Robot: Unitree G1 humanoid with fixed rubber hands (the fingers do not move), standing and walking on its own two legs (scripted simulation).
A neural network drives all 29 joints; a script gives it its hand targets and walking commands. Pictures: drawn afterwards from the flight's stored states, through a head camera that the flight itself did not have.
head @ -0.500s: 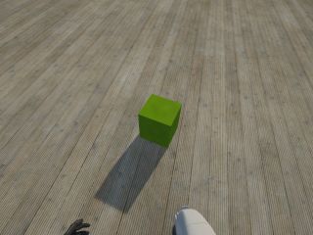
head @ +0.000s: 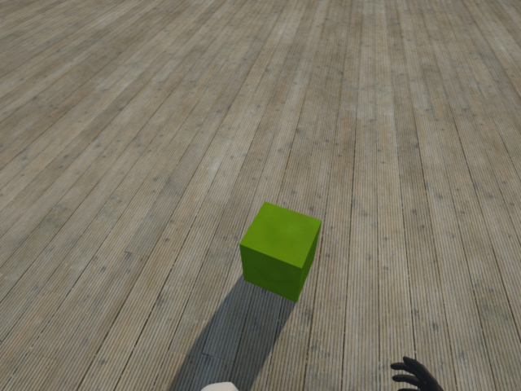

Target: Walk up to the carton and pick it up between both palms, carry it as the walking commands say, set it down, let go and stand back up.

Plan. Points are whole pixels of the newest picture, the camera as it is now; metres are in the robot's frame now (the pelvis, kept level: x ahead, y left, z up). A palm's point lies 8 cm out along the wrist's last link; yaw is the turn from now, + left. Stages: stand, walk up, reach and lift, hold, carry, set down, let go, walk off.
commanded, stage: walk up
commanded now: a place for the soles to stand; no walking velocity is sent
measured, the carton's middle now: (280, 252) +0.71 -0.02 -0.61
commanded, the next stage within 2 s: none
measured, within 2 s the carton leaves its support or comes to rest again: neither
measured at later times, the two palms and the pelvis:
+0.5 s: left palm (179, 303) +0.28 +0.19 -0.10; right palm out of the picture +0.15 -0.28 -0.13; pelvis +0.14 -0.03 +0.00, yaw +2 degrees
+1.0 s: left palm (144, 361) +0.18 +0.23 -0.10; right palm (444, 340) +0.23 -0.29 -0.11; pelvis +0.15 -0.03 +0.02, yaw +3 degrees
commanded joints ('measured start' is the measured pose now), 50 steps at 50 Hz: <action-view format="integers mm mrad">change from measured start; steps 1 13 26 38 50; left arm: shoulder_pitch -4 -168 -329 -312 52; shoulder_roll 21 -33 41 84 206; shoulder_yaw -4 -16 -24 -37 42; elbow -107 -73 -26 61 131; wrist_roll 11 6 -45 -32 5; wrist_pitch -6 10 48 31 22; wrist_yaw -11 -6 20 18 73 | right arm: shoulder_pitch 319 181 150 38 -82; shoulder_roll -232 -115 -128 -102 -122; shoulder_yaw -79 -16 -9 5 -16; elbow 15 105 125 188 103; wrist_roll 1 33 30 50 -31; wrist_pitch -16 -13 38 41 55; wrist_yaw -28 -30 -49 -39 3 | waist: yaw -150 -74 -57 -60 24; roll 220 161 -44 -26 -105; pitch -12 29 20 -8 98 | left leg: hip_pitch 444 152 59 141 -334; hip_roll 364 158 102 68 40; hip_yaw -661 -100 -212 -148 -61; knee -369 -170 -155 -178 308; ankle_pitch -518 665 35 55 -344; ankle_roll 112 127 19 18 -28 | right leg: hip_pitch -532 -158 -28 10 182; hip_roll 41 -8 -126 -151 -423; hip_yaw -58 -128 17 6 565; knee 402 53 -157 -248 -518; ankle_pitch -184 296 312 318 -494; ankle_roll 4 36 -41 -34 -215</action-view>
